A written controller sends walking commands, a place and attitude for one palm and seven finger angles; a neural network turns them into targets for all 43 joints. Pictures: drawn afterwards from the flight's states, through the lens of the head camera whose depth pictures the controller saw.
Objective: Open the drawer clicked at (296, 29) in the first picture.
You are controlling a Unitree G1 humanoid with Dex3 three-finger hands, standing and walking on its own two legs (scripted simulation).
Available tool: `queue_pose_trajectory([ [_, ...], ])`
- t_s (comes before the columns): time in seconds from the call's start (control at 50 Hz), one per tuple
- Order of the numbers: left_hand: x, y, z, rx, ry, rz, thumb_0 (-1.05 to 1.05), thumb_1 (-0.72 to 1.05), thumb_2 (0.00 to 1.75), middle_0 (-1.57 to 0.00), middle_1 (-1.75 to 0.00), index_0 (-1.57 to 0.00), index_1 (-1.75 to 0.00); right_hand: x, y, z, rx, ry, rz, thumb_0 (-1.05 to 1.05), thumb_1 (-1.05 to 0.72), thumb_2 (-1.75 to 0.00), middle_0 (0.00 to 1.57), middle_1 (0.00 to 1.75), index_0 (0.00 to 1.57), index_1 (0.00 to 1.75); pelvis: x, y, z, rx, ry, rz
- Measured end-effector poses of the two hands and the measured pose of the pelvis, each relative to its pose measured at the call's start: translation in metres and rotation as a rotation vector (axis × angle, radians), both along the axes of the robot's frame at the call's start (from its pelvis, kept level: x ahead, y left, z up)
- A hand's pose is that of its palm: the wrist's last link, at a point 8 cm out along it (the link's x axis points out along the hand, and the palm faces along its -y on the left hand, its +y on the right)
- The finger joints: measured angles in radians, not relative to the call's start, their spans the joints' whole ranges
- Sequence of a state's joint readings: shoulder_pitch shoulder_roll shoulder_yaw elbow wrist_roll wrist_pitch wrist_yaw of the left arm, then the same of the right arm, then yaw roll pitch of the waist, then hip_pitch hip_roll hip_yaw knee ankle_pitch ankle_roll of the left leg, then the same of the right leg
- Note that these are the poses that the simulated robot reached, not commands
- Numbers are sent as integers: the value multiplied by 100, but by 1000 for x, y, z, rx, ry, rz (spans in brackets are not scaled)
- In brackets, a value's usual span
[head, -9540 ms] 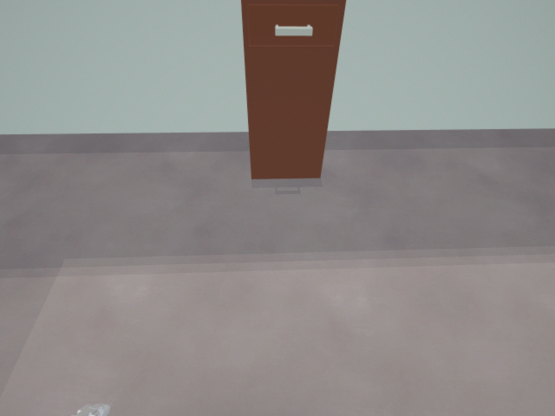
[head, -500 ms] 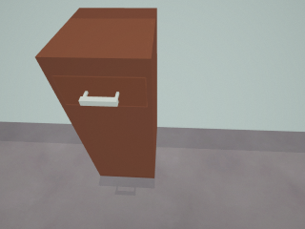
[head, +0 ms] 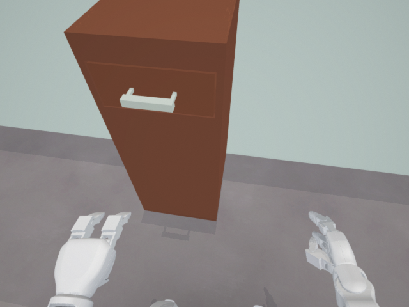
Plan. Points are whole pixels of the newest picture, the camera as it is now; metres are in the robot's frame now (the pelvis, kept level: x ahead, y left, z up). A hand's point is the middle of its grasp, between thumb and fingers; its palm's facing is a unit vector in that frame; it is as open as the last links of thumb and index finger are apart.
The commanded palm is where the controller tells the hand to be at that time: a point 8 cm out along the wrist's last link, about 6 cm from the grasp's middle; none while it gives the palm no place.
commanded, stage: raise the hand with hooked fingers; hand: left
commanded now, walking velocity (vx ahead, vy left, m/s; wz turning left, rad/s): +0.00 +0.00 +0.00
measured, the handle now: (150, 98) +0.57 +0.25 +0.06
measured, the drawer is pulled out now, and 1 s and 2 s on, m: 0.00 0.00 0.00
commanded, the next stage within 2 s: move the hooked fingers above the handle in 1.40 s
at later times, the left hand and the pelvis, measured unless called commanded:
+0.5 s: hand (85, 196) +0.26 +0.27 +0.08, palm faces +0.08 -0.09 -0.99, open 12.0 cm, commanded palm +0.24 +0.26 +0.15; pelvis +0.02 +0.03 +0.03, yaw +1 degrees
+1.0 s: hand (80, 138) +0.32 +0.27 +0.17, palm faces +0.06 -0.04 -1.00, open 13.8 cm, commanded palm +0.29 +0.27 +0.23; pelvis +0.02 +0.02 +0.05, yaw +2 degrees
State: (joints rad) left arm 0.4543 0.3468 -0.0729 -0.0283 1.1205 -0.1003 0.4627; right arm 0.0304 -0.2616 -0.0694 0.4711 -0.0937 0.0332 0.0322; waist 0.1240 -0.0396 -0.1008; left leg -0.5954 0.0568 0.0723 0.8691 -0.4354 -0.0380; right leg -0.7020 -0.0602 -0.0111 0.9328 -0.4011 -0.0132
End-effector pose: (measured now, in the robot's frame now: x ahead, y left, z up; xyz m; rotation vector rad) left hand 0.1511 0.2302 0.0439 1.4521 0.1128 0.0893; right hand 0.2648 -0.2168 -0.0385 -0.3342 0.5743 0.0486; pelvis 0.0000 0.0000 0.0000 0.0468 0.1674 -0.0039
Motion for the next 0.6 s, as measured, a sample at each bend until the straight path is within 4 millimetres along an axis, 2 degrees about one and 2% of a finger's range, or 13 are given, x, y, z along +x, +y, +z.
queue_pose_trajectory([
  [0.08,21,17,18,39,-83,47,0,40,69,-26,-62,-26,-61,-5,23,-17,47,47,21,0,-90,-90,19,30,20,30,1,2,-3,-17,-14,21],
  [0.18,52,23,45,21,-80,81,0,29,64,-26,-69,-27,-69,-36,43,-33,119,155,-14,1,-90,-90,20,30,20,30,7,8,8,-28,-47,21],
  [0.26,63,21,58,6,-22,38,0,20,60,-27,-75,-27,-75,-63,43,-39,126,244,-53,1,-90,-90,20,30,21,30,13,12,19,-29,-66,12],
  [0.36,69,26,69,16,-5,-26,0,9,55,-28,-82,-28,-82,-84,29,-42,86,312,-100,1,-90,-90,20,30,21,30,17,19,26,-33,-78,9],
  [0.46,78,36,83,24,-65,-31,0,-3,50,-29,-90,-29,-90,-85,13,-40,47,319,-139,1,-90,-90,20,30,21,30,19,24,29,-34,-82,13],
  [0.6,101,40,106,27,-110,-14,0,-19,43,-30,-100,-30,-100,-61,10,-24,47,250,-153,1,-90,-90,20,30,20,30,21,28,35,-34,-105,16],
])
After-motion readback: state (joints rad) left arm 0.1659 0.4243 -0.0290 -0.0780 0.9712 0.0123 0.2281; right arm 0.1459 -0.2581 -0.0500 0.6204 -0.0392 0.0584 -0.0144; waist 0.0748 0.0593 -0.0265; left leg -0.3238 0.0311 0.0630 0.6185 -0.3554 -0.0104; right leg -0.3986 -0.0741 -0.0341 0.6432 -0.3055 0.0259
